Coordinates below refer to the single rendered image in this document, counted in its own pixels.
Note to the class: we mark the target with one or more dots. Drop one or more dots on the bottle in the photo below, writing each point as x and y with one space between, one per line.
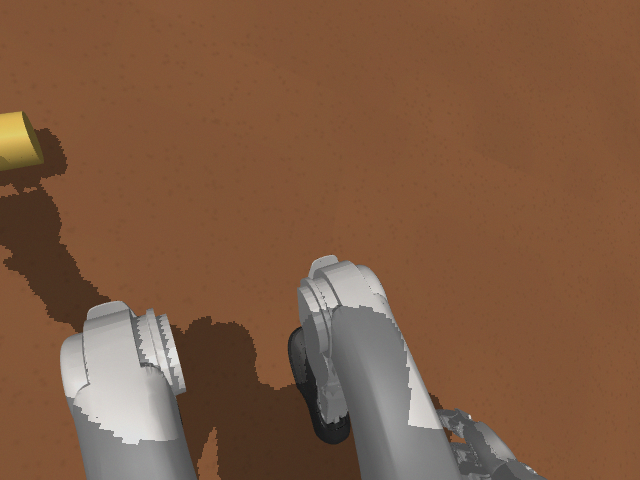
19 146

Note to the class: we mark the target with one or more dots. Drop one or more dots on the right robot foot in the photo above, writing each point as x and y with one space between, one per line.
306 383

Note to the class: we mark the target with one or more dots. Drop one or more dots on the right robot arm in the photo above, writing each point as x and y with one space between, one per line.
515 470

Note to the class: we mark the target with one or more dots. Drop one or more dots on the right robot hand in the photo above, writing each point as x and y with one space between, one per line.
484 452

